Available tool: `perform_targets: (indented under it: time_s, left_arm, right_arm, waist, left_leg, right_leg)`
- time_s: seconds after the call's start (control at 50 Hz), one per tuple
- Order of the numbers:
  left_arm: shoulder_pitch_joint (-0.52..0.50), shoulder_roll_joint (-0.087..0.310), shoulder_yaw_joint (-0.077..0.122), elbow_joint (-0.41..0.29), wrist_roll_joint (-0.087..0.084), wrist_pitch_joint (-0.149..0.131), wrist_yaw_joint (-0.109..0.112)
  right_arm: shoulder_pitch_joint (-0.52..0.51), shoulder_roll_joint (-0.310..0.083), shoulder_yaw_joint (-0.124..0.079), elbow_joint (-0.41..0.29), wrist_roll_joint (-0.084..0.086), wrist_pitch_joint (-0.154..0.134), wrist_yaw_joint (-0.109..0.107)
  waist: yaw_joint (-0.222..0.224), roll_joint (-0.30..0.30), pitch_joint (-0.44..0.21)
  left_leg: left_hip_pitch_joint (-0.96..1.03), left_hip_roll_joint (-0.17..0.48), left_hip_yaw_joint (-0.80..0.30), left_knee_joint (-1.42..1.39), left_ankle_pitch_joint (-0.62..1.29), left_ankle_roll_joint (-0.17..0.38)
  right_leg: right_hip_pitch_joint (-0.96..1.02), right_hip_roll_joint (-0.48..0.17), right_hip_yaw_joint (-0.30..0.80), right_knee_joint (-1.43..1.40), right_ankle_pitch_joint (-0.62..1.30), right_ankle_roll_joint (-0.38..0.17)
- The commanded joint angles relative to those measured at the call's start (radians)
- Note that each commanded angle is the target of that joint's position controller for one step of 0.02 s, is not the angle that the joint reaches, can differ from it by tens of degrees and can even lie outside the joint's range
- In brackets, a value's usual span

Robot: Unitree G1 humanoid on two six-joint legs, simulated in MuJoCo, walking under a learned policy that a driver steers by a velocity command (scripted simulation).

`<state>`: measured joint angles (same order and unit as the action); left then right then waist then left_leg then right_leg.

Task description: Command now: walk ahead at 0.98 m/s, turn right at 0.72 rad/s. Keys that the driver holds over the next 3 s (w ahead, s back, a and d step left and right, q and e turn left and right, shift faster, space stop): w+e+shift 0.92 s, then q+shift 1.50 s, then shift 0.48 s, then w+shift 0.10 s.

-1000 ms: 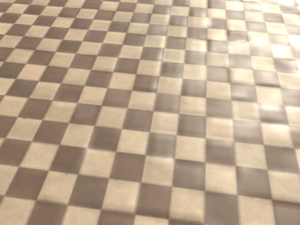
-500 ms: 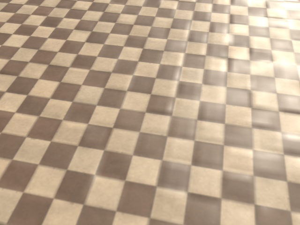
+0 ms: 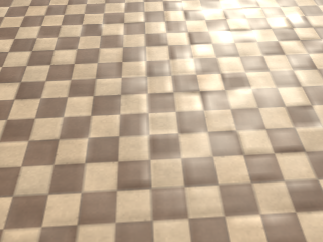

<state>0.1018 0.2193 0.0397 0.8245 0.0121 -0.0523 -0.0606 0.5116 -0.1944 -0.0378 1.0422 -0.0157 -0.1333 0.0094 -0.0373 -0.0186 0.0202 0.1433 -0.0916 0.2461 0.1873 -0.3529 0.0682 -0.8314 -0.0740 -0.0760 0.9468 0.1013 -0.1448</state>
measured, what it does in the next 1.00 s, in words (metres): walks ahead, turning right: right foot, then left foot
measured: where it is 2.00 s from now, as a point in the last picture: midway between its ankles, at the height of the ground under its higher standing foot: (255, 120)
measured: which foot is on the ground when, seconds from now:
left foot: down 0.00-0.14, up 0.16-0.54, down 0.56-1.00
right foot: up 0.00-0.12, down 0.14-0.54, up 0.56-0.98, down 1.00-1.00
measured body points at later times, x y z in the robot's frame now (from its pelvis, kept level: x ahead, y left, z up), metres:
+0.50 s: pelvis +0.46 -0.02 +0.00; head +0.50 -0.04 +0.45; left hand +0.53 +0.26 -0.12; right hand +0.65 -0.30 -0.05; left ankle +0.73 +0.07 -0.69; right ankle +0.28 -0.01 -0.73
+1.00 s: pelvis +0.84 -0.22 -0.03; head +0.86 -0.25 +0.42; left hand +1.18 -0.32 -0.07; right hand +0.58 -0.31 -0.15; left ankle +0.75 +0.05 -0.70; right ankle +0.92 -0.37 -0.72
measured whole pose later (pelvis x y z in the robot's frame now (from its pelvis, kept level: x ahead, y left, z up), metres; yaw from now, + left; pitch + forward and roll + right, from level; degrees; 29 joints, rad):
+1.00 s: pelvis +0.84 -0.22 -0.03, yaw -53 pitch +1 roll +2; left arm -0.07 0.28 0.01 0.60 0.05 -0.04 -0.09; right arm 0.54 -0.24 -0.02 0.92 -0.02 -0.08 -0.02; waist -0.07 -0.04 0.05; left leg 0.22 0.05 0.32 0.45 -0.41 -0.07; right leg -0.61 0.05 -0.13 0.65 -0.03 -0.21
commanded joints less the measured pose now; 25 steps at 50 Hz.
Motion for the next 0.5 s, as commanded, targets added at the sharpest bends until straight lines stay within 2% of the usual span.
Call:
perform_targets:
  time_s: [0.02, 0.06, 0.08, 0.1, 0.12, 0.14, 0.16, 0.18, 0.2, 0.22, 0.24, 0.26, 0.28, 0.3, 0.32, 0.36, 0.38, 0.44, 0.46, 0.48, 0.5]
  left_arm:
    - [-0.102, 0.013, -0.015, -0.083, 0.0, -0.014, -0.01]
    - [-0.047, 0.056, -0.005, -0.07, 0.002, -0.009, -0.011]
    - [0.038, 0.089, 0.006, -0.05, 0.002, -0.002, -0.008]
    - [0.193, 0.134, 0.025, -0.011, 0.002, 0.004, -0.005]
    - [0.417, 0.186, 0.053, 0.054, 0.003, 0.011, 0.007]
    - [0.533, 0.219, 0.083, 0.089, -0.013, 0.014, 0.026]
    - [0.414, 0.235, 0.086, 0.098, -0.019, 0.023, 0.038]
    - [0.351, 0.3, 0.092, 0.062, 0.007, 0.024, 0.036]
    - [0.339, 0.242, 0.088, 0.046, 0.016, 0.023, 0.045]
    - [0.309, 0.181, 0.076, 0.048, 0.02, 0.02, 0.053]
    - [0.266, 0.169, 0.07, 0.045, 0.016, 0.011, 0.055]
    - [0.244, 0.176, 0.066, 0.028, 0.009, -0.007, 0.062]
    - [0.23, 0.158, 0.056, 0.024, 0.001, -0.023, 0.066]
    - [0.224, 0.164, 0.054, 0.017, -0.005, -0.038, 0.064]
    - [0.224, 0.188, 0.059, 0.009, -0.006, -0.049, 0.061]
    - [0.259, 0.202, 0.067, 0.007, -0.006, -0.058, 0.057]
    - [0.284, 0.211, 0.072, 0.01, -0.011, -0.057, 0.051]
    - [0.344, 0.234, 0.086, 0.009, -0.019, -0.051, 0.039]
    - [0.343, 0.236, 0.088, 0.005, -0.018, -0.048, 0.041]
    - [0.331, 0.242, 0.09, -0.003, -0.017, -0.047, 0.046]
    - [0.318, 0.261, 0.094, -0.01, -0.013, -0.047, 0.049]
  right_arm:
    - [-0.016, -0.115, -0.001, -0.056, 0.006, -0.019, -0.031]
    - [-0.014, -0.18, -0.012, -0.066, 0.004, -0.007, -0.066]
    - [-0.036, -0.214, -0.022, -0.078, 0.0, 0.006, -0.081]
    - [-0.081, -0.243, -0.033, -0.096, -0.008, 0.021, -0.088]
    - [-0.159, -0.263, -0.044, -0.127, -0.021, 0.037, -0.086]
    - [-0.233, -0.268, -0.056, -0.144, -0.02, 0.05, -0.067]
    - [-0.287, -0.095, -0.013, -0.213, -0.037, 0.027, -0.037]
    - [-0.238, -0.06, 0.005, -0.328, 0.002, 0.007, -0.026]
    - [-0.273, -0.106, 0.013, -0.346, -0.014, -0.022, -0.016]
    - [-0.292, -0.145, 0.006, -0.339, -0.015, -0.031, -0.009]
    - [-0.307, -0.142, 0.005, -0.335, -0.035, -0.02, -0.009]
    - [-0.291, -0.134, 0.012, -0.338, -0.056, 0.003, -0.007]
    - [-0.301, -0.13, 0.016, -0.341, -0.067, 0.03, -0.003]
    - [-0.335, -0.122, 0.021, -0.362, -0.068, 0.048, 0.0]
    - [-0.394, -0.12, 0.025, -0.389, -0.065, 0.056, 0.004]
    - [-0.513, -0.107, 0.037, -0.443, -0.043, 0.057, 0.013]
    - [-0.553, -0.096, 0.043, -0.459, -0.032, 0.057, 0.016]
    - [-0.614, -0.11, 0.044, -0.494, -0.011, 0.054, 0.013]
    - [-0.622, -0.122, 0.042, -0.504, -0.009, 0.052, 0.01]
    - [-0.598, -0.141, 0.035, -0.503, -0.01, 0.048, 0.006]
    - [-0.537, -0.178, 0.02, -0.489, -0.01, 0.045, -0.002]
  waist:
    - [0.043, 0.045, 0.135]
    - [0.089, 0.103, 0.057]
    - [0.141, 0.133, 0.004]
    - [0.225, 0.151, -0.07]
    - [0.328, 0.15, -0.156]
    - [0.395, 0.053, -0.167]
    - [0.241, -0.19, -0.063]
    - [0.137, -0.202, -0.199]
    - [0.145, -0.055, -0.163]
    - [0.097, 0.083, -0.038]
    - [0.045, 0.143, 0.021]
    - [0.007, 0.142, 0.045]
    - [-0.015, 0.162, 0.075]
    - [-0.02, 0.158, 0.092]
    - [-0.007, 0.145, 0.104]
    - [0.036, 0.092, 0.115]
    - [0.064, 0.059, 0.1]
    - [0.131, -0.022, 0.042]
    - [0.133, -0.037, 0.035]
    - [0.117, -0.045, 0.015]
    - [0.087, -0.048, -0.033]
  left_leg:
    - [-0.178, 0.246, 0.033, -0.071, 1.022, -0.086]
    - [-0.062, 0.28, 0.054, 0.086, 1.383, -0.104]
    - [-0.037, 0.301, 0.051, 0.216, 1.516, -0.107]
    - [-0.059, 0.322, 0.036, 0.419, 1.59, -0.099]
    - [-0.151, 0.337, 0.005, 0.704, 1.546, -0.083]
    - [-0.318, 0.229, 0.016, 1.151, 0.997, -0.063]
    - [-0.742, 0.06, -0.063, 1.476, -0.097, -0.049]
    - [-1.028, 0.043, -0.276, 1.594, -0.154, -0.076]
    - [-1.093, 0.092, -0.353, 1.469, -0.081, -0.054]
    - [-1.059, 0.14, -0.353, 1.343, -0.012, -0.05]
    - [-0.993, 0.165, -0.343, 1.27, 0.001, -0.061]
    - [-0.931, 0.189, -0.348, 1.205, 0.002, -0.084]
    - [-0.879, 0.216, -0.337, 1.142, 0.003, -0.108]
    - [-0.829, 0.231, -0.315, 1.047, 0.021, -0.127]
    - [-0.788, 0.232, -0.284, 0.945, 0.078, -0.141]
    - [-0.707, 0.219, -0.253, 0.725, 0.255, -0.146]
    - [-0.669, 0.198, -0.241, 0.625, 0.344, -0.135]
    - [-0.62, 0.137, -0.229, 0.453, 0.446, -0.105]
    - [-0.6, 0.126, -0.239, 0.396, 0.437, -0.097]
    - [-0.54, 0.11, -0.251, 0.338, 0.417, -0.091]
    - [-0.452, 0.082, -0.255, 0.316, 0.365, -0.083]
  right_leg:
    - [0.201, 0.07, -0.124, -0.194, 0.065, -0.03]
    - [0.312, 0.144, -0.173, -0.248, 0.025, -0.051]
    - [0.404, 0.177, -0.178, -0.255, -0.032, -0.062]
    - [0.559, 0.198, -0.163, -0.249, -0.098, -0.085]
    - [0.772, 0.188, -0.094, -0.271, -0.183, -0.129]
    - [0.933, 0.135, 0.012, -0.388, -0.231, -0.19]
    - [1.028, 0.031, 0.23, -0.274, -0.122, -0.215]
    - [1.199, -0.121, 0.697, -0.45, -0.289, -0.406]
    - [1.139, -0.188, 0.877, -0.683, -0.58, -0.38]
    - [0.97, -0.175, 0.824, -0.759, -0.634, -0.321]
    - [0.822, -0.127, 0.736, -0.772, -0.564, -0.27]
    - [0.705, -0.092, 0.682, -0.77, -0.484, -0.26]
    - [0.593, -0.048, 0.617, -0.78, -0.447, -0.245]
    - [0.498, -0.007, 0.556, -0.794, -0.405, -0.233]
    - [0.437, 0.031, 0.507, -0.812, -0.33, -0.223]
    - [0.396, 0.085, 0.438, -0.799, -0.153, -0.186]
    - [0.422, 0.102, 0.419, -0.781, -0.074, -0.161]
    - [0.59, 0.083, 0.439, -0.726, 0.105, -0.115]
    - [0.639, 0.073, 0.449, -0.696, 0.14, -0.1]
    - [0.676, 0.067, 0.46, -0.65, 0.19, -0.078]
    - [0.719, 0.065, 0.469, -0.561, 0.317, -0.054]
Next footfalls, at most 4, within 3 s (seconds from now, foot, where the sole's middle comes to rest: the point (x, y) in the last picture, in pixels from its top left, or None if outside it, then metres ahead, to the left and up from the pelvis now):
0.14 right None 0.31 -0.02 -0.77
0.56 left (156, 181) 0.77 0.03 -0.77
1.00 right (243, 148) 0.94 -0.40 -0.77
1.50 left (237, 109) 1.20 -0.42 -0.77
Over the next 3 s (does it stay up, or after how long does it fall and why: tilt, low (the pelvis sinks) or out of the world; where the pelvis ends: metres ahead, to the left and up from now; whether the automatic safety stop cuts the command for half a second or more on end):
stays up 1.13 -0.46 0.00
